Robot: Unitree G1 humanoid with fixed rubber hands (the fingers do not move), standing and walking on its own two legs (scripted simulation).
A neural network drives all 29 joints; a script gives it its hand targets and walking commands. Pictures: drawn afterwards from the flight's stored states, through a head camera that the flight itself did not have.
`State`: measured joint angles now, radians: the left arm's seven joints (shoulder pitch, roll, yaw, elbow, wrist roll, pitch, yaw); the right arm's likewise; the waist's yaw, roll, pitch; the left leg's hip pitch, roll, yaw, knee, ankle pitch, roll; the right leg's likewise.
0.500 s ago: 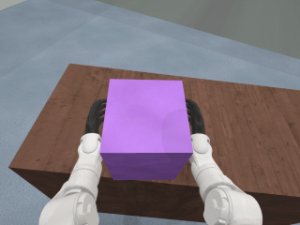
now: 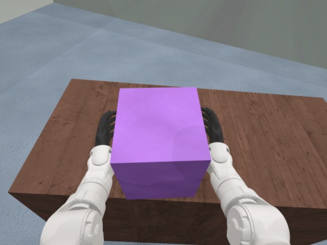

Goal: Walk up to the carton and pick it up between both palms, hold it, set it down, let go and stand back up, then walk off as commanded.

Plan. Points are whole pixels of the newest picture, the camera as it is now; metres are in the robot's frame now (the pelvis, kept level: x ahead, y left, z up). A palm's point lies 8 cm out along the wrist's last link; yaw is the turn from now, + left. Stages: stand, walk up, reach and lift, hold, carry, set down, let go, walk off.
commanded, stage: reach and lift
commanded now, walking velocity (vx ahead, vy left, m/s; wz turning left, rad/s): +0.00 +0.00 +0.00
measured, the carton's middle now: (159, 146) +0.39 +0.03 +0.01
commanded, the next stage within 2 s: hold in 1.80 s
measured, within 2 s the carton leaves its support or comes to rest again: neither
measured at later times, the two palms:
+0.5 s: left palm (102, 115) +0.37 +0.17 +0.14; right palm (231, 118) +0.38 -0.12 +0.16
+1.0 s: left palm (100, 116) +0.35 +0.16 +0.17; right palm (241, 120) +0.36 -0.13 +0.18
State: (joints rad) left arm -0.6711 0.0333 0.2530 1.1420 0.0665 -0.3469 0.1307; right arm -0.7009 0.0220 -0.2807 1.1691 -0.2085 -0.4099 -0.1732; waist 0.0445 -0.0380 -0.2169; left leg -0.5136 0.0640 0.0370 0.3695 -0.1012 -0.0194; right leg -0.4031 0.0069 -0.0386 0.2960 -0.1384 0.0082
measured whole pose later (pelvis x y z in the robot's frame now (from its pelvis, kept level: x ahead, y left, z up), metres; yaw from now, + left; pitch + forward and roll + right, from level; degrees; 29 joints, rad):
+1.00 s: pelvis -0.02 +0.00 +0.00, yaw +2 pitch -5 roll -1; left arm -0.65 0.01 0.26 0.43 0.21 0.55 0.08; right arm -0.74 -0.03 -0.06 0.75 0.18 0.27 -0.19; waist -0.06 -0.06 -0.06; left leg -0.17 0.05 0.02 0.36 -0.11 -0.02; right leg -0.06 -0.01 -0.06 0.32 -0.18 0.01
